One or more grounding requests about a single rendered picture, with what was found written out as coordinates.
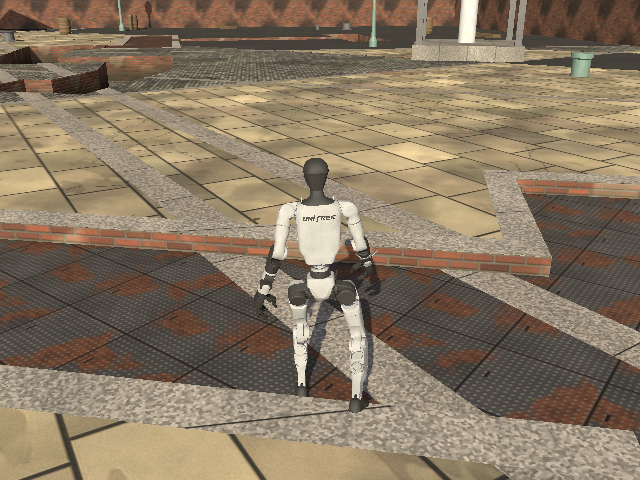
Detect robot left forearm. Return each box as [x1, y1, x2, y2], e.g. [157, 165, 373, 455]
[257, 244, 281, 295]

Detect robot left upper arm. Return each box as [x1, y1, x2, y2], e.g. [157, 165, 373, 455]
[272, 202, 297, 260]

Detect robot right forearm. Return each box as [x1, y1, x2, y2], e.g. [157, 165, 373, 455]
[357, 236, 373, 267]

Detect left robot hand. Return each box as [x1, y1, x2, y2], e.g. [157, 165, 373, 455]
[254, 290, 277, 320]

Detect right robot hand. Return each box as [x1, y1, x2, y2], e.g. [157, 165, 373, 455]
[350, 262, 373, 280]

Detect robot torso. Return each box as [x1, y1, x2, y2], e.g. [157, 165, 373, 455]
[294, 195, 341, 300]

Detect robot right shin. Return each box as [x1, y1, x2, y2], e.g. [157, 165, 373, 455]
[350, 338, 369, 400]

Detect robot right upper arm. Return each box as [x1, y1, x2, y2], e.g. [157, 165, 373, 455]
[337, 200, 367, 252]

